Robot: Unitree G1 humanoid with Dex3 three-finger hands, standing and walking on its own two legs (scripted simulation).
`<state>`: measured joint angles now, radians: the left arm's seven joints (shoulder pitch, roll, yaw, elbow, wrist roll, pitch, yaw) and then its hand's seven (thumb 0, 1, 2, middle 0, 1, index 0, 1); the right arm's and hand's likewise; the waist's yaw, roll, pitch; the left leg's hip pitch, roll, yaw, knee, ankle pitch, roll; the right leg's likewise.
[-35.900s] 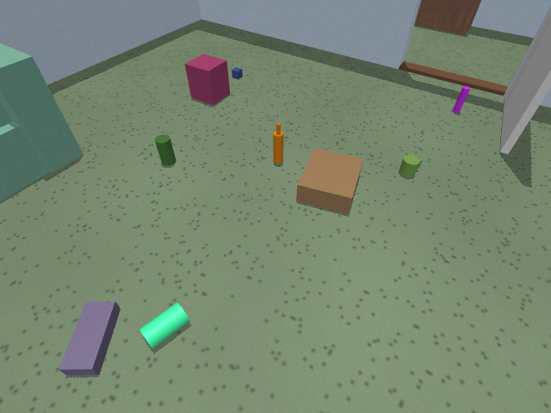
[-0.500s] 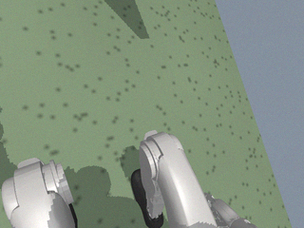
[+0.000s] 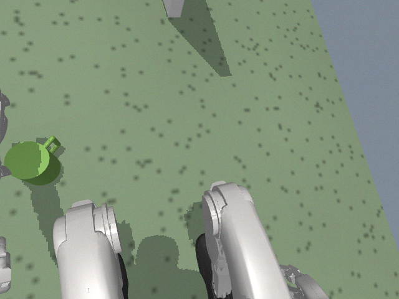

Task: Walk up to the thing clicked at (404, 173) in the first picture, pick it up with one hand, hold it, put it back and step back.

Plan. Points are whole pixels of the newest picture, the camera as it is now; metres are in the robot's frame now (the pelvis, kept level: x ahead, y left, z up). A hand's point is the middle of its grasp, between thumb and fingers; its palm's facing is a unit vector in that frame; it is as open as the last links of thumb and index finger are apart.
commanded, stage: withdraw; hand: left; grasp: from above
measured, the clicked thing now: (40, 158) +0.44 +0.32 -0.28
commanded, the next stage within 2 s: home in 0.50 s
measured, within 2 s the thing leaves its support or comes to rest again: neither
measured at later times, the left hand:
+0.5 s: hand out of the picture +0.41 +0.34 -0.12, palm faces -0.49 -0.09 -0.87, open 14.1 cm
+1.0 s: hand out of the picture +0.40 +0.34 -0.07, palm faces -0.33 -0.32 -0.89, open 11.8 cm
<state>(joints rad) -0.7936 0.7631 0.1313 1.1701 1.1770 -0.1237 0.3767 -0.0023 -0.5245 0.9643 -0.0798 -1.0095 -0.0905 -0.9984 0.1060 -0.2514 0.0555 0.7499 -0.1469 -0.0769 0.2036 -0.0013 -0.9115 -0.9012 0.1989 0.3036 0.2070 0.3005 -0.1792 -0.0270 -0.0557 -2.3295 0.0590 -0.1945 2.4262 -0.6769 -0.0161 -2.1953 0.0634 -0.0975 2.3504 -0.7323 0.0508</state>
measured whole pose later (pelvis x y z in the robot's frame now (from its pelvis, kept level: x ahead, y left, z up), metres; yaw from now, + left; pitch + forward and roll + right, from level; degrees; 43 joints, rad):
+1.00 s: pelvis +0.00 +0.00 +0.06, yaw +3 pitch +35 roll -8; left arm -0.67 0.67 0.13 0.97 0.89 -0.08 0.15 0.00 0.08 0.80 -0.20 -0.49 -0.20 -0.50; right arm 0.19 -0.22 0.03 0.71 -0.06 -0.01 0.13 0.00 -0.90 -0.90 0.20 0.30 0.21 0.30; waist -0.14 0.03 -0.13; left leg -2.20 0.06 -0.14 2.23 -0.65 0.00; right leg -2.08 0.04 -0.06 2.17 -0.71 0.05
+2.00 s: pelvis +0.08 +0.02 +0.38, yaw +12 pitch +13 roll -3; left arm 0.51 0.22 0.04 -0.15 -0.07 0.45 0.05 0.01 0.90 0.90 -0.20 -0.30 -0.20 -0.30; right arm 0.31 -0.21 0.03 0.51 0.02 -0.19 -0.19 0.01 -0.91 -0.90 0.20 0.30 0.21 0.30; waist -0.07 0.05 -0.19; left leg -0.77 0.05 -0.05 1.04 -0.49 -0.01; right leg -0.67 0.00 -0.05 0.95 -0.51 0.02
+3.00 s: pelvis +0.07 +0.01 +0.39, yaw +12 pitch +10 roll -3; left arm 0.50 0.23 0.03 -0.11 -0.05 0.45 0.02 0.01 0.91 0.90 -0.20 -0.29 -0.20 -0.29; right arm 0.28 -0.22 0.03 0.54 0.00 -0.24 -0.18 0.01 -0.90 -0.90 0.20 0.30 0.21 0.30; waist -0.04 0.04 -0.16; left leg -0.71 0.04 -0.05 1.01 -0.46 -0.01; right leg -0.61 0.00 -0.05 0.94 -0.50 0.02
